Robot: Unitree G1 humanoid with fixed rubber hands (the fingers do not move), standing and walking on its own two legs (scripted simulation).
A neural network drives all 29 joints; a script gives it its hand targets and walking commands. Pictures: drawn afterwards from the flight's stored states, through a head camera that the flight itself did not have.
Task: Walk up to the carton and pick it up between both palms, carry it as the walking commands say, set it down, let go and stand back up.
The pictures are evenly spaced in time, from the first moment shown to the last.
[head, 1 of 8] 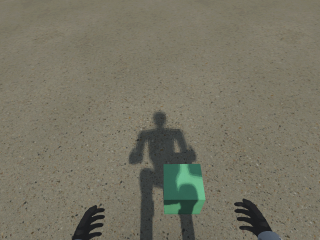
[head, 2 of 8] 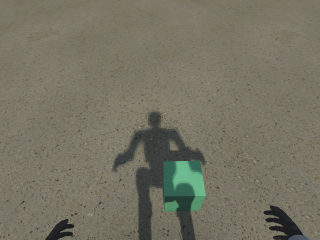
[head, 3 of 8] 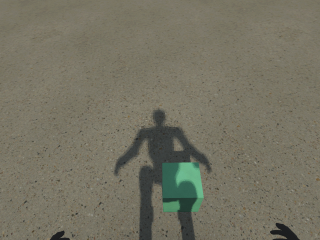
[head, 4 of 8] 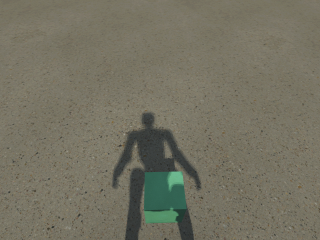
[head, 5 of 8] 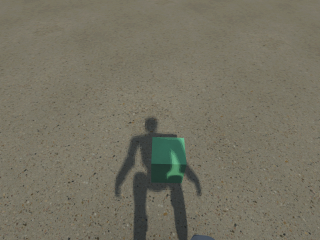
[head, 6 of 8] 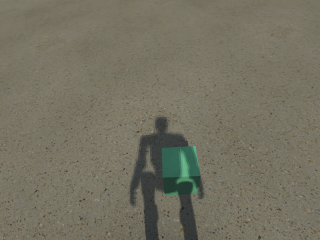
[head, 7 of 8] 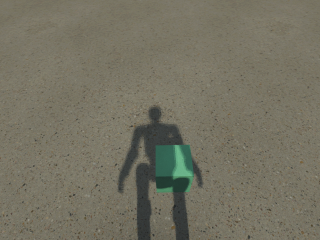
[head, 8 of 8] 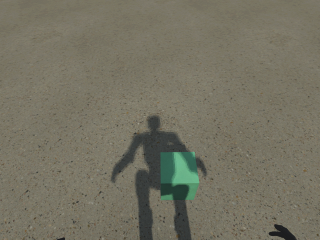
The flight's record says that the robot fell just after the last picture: no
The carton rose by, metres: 0.00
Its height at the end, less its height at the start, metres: +0.00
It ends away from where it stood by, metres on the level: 0.00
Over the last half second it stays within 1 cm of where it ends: yes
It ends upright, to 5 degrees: yes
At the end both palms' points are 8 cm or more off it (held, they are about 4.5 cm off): yes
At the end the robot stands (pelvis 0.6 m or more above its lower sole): yes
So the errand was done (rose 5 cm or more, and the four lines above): no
